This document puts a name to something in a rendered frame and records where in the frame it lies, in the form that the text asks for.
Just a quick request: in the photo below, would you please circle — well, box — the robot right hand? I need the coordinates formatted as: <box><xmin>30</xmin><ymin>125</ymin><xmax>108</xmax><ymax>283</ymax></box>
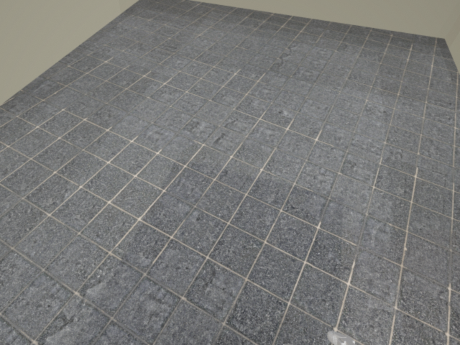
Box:
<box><xmin>327</xmin><ymin>331</ymin><xmax>356</xmax><ymax>345</ymax></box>

